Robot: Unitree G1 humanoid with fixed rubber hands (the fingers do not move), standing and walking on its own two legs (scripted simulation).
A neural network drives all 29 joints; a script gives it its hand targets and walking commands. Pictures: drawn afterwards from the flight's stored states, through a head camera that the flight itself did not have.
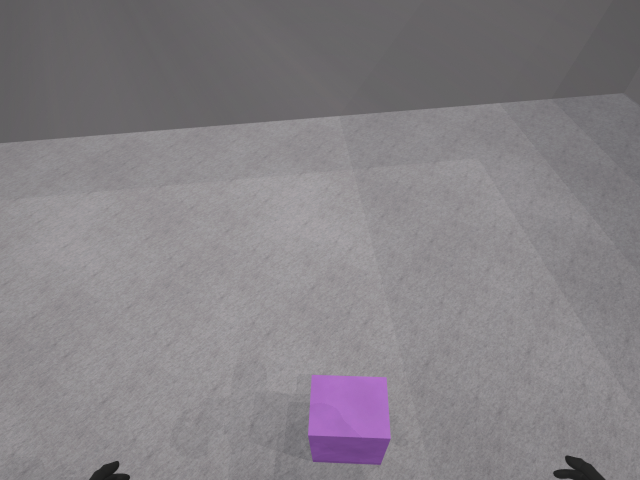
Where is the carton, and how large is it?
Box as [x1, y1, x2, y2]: [308, 375, 390, 464]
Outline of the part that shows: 312,375 308,437 313,461 380,464 390,438 386,377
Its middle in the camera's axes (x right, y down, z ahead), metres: +0.07 +0.50 +1.04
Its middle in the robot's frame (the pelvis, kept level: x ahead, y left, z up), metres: +0.39 -0.03 -0.64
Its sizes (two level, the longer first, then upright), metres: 0.192 0.144 0.267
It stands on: the floor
